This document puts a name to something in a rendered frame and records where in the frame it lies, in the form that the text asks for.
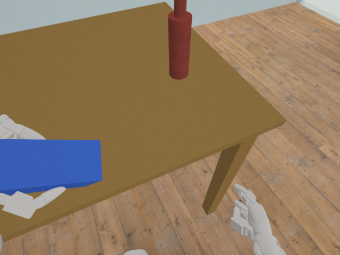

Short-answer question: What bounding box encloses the left robot hand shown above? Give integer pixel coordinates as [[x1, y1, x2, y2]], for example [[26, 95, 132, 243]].
[[0, 114, 66, 219]]

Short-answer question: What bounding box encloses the right robot hand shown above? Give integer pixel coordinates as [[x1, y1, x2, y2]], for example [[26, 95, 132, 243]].
[[231, 184, 272, 242]]

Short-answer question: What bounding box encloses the table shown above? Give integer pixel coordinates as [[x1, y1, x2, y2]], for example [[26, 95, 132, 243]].
[[0, 2, 286, 243]]

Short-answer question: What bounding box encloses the right robot forearm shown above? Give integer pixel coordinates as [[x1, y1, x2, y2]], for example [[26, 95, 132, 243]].
[[252, 233, 286, 255]]

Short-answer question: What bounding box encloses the sponge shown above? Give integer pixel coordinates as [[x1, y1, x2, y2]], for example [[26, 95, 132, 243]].
[[0, 139, 103, 195]]

